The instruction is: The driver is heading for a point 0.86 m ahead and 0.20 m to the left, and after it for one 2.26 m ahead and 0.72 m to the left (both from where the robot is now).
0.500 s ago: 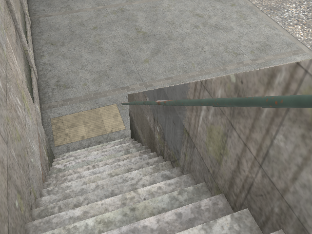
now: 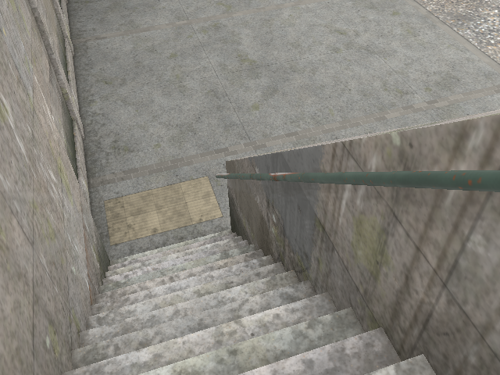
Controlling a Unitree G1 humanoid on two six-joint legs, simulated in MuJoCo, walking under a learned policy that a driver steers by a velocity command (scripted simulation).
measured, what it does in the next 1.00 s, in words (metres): goes down, turning left: left foot, then right foot 0.21 m lower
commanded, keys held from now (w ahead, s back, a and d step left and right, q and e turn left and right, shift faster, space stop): w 0.42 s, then w+q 0.58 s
